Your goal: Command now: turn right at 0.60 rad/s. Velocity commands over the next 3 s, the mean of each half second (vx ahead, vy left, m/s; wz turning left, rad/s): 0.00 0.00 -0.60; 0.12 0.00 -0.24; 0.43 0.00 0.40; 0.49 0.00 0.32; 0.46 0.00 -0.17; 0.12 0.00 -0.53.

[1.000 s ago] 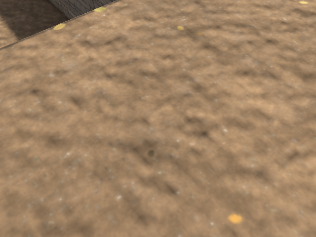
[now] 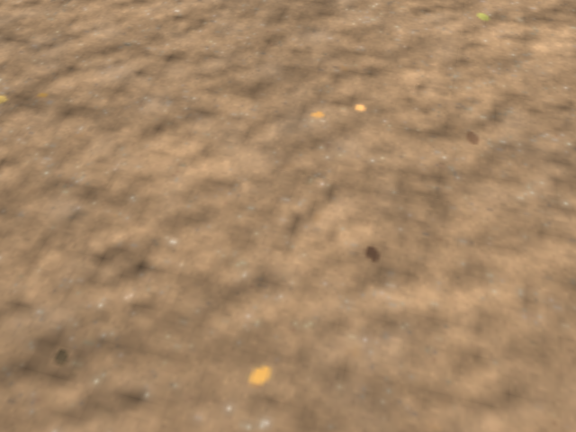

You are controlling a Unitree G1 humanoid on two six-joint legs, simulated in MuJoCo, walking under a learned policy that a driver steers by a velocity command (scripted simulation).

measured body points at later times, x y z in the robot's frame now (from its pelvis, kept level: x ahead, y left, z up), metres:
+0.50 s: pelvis +0.02 +0.00 +0.00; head +0.05 +0.00 +0.45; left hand +0.26 +0.23 -0.08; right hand +0.10 -0.32 -0.08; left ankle +0.06 +0.11 -0.73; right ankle +0.01 -0.11 -0.73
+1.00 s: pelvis +0.04 -0.04 +0.01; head +0.04 -0.06 +0.46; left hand +0.23 +0.17 -0.09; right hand +0.05 -0.34 -0.10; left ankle +0.09 +0.09 -0.67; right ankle -0.06 -0.12 -0.73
